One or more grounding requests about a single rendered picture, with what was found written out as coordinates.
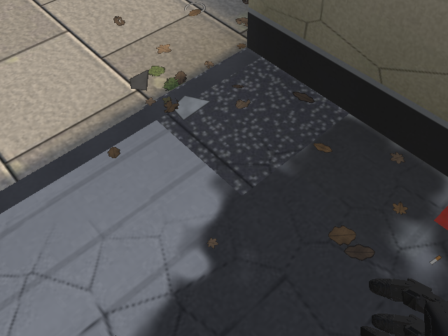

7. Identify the robot right hand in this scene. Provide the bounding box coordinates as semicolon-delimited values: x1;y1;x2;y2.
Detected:
360;278;448;336

